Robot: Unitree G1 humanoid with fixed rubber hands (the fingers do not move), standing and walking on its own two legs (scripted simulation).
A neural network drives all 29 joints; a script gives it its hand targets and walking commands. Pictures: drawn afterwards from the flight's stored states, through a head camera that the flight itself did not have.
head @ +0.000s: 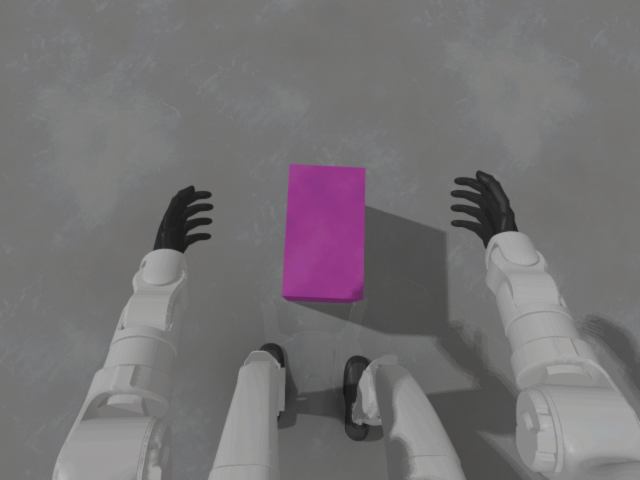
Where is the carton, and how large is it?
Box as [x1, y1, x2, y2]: [282, 164, 364, 302]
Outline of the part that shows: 290,164 282,295 287,300 351,302 362,299 364,168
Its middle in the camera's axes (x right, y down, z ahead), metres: +0.01 +0.01 +0.96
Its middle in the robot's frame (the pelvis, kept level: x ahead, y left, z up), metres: +0.47 -0.02 -0.56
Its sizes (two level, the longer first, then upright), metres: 0.295 0.172 0.255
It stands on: the floor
